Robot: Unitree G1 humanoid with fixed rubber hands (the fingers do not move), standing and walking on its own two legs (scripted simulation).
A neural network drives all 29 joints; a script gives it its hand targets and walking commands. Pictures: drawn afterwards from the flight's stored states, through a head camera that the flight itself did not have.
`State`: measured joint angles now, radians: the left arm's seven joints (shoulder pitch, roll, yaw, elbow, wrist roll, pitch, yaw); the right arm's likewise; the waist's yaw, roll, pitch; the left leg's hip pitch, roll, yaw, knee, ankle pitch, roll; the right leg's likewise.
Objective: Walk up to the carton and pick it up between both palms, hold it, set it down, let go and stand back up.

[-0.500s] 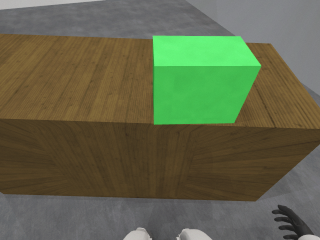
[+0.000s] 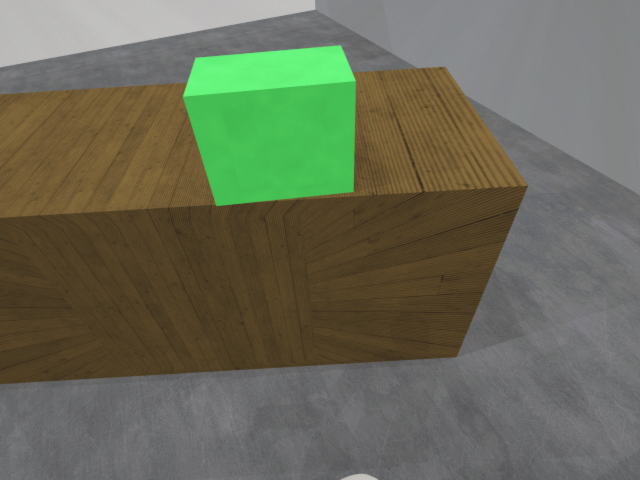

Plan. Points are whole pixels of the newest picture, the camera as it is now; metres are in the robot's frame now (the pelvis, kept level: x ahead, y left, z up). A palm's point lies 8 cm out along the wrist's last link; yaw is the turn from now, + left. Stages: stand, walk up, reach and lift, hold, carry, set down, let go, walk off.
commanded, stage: walk up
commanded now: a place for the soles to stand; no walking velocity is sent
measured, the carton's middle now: (277, 127) +0.76 +0.02 +0.09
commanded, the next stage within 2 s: none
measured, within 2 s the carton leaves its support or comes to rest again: neither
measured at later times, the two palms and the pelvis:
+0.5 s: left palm out of the picture -0.02 +0.19 -0.07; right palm out of the picture -0.04 -0.50 -0.10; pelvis -0.07 -0.15 -0.01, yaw +0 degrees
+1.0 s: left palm out of the picture +0.02 +0.22 -0.06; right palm out of the picture +0.00 -0.48 -0.06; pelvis -0.05 -0.13 +0.01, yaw +0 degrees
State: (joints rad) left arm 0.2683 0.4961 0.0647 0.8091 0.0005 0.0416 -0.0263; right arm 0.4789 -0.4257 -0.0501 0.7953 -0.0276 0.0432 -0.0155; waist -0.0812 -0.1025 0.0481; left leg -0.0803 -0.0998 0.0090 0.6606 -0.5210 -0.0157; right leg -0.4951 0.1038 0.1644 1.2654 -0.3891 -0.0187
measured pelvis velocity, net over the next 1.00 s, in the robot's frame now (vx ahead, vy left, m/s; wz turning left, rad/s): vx -0.05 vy -0.13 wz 0.00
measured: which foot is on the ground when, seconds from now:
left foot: down 0.00-0.06, up 0.08-0.38, down 0.40-0.50, up 0.52-0.74, down 0.76-1.00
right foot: up 0.00-0.04, down 0.06-0.34, up 0.36-0.50, down 0.52-0.78, up 0.80-1.00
